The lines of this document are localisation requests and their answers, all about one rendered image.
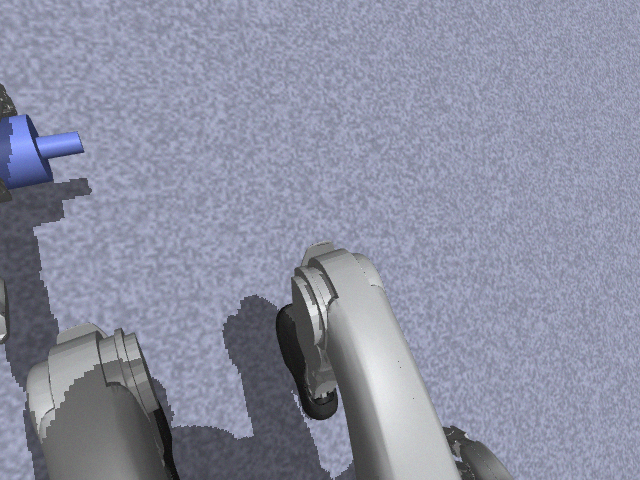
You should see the left robot foot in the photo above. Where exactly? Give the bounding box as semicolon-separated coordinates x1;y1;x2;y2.
153;400;180;480

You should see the bottle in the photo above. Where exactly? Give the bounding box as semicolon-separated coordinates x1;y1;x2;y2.
0;114;85;190

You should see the left robot hand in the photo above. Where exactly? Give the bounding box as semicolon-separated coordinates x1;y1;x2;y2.
0;84;18;203

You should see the right robot hand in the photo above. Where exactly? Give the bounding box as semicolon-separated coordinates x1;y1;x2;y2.
442;425;514;480

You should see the right robot foot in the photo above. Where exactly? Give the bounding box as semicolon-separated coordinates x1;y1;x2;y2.
276;303;338;420

